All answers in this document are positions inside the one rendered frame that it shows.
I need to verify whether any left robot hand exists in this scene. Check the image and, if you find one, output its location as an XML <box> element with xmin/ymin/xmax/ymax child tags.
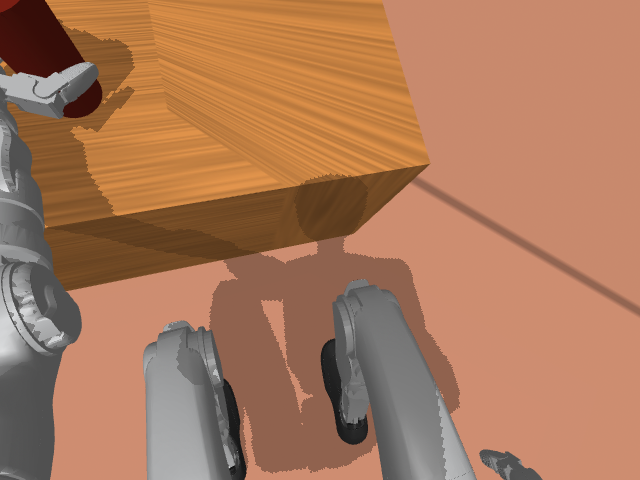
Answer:
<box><xmin>0</xmin><ymin>57</ymin><xmax>99</xmax><ymax>119</ymax></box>

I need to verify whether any right robot foot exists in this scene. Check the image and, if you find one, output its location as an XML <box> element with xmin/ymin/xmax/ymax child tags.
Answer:
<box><xmin>321</xmin><ymin>339</ymin><xmax>368</xmax><ymax>445</ymax></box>

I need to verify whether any can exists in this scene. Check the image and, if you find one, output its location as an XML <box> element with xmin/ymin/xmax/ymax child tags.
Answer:
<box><xmin>0</xmin><ymin>0</ymin><xmax>102</xmax><ymax>118</ymax></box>

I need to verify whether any right robot hand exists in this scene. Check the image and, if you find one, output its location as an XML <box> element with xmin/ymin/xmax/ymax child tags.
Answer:
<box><xmin>479</xmin><ymin>450</ymin><xmax>543</xmax><ymax>480</ymax></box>

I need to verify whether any left robot foot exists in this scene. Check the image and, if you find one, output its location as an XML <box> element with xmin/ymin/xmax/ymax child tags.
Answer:
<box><xmin>222</xmin><ymin>378</ymin><xmax>246</xmax><ymax>480</ymax></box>

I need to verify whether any left robot arm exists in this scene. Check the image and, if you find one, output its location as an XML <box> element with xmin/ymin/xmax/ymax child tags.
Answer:
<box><xmin>0</xmin><ymin>103</ymin><xmax>82</xmax><ymax>480</ymax></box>

